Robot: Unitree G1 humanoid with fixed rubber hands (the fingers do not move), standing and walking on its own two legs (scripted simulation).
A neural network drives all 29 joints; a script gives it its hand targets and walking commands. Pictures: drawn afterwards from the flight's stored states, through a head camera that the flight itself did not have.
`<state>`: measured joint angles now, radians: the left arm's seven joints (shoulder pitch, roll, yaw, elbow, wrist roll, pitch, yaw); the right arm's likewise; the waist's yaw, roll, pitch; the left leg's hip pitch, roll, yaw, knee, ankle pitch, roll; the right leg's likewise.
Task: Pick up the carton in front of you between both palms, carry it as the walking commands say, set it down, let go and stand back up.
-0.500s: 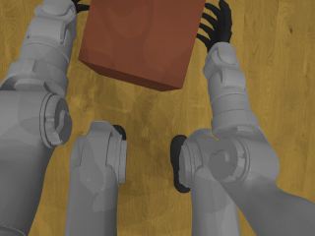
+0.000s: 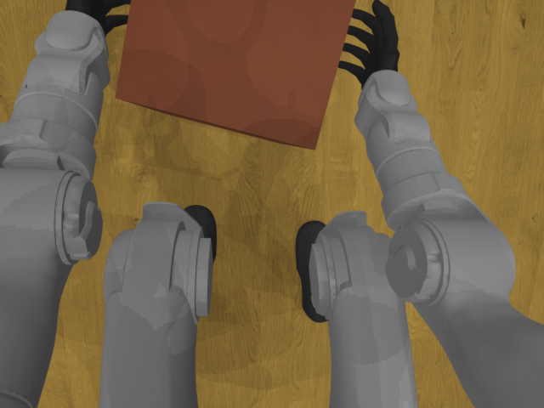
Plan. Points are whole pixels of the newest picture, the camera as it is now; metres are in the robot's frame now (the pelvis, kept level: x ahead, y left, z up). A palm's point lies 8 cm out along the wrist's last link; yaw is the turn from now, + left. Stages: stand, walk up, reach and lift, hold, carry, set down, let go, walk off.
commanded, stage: set down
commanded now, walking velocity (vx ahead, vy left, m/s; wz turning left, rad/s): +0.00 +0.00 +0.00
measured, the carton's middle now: (238, 54) +0.51 +0.08 -0.25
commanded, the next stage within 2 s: let go in 1.28 s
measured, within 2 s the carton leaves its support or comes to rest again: neither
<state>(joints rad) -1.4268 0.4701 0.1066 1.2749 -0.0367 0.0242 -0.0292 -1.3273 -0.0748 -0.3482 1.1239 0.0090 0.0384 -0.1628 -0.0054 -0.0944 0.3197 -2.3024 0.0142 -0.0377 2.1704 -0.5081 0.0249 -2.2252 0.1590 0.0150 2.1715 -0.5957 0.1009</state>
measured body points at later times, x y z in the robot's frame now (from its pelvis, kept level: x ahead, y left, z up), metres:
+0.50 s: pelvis +0.01 -0.01 +0.04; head +0.34 +0.05 +0.33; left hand +0.53 +0.27 -0.10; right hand +0.51 -0.11 -0.10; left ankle +0.12 +0.12 -0.34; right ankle +0.11 -0.12 -0.34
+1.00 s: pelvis +0.03 +0.00 +0.17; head +0.35 +0.06 +0.49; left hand +0.53 +0.28 +0.04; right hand +0.50 -0.12 +0.04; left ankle +0.12 +0.12 -0.34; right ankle +0.11 -0.12 -0.34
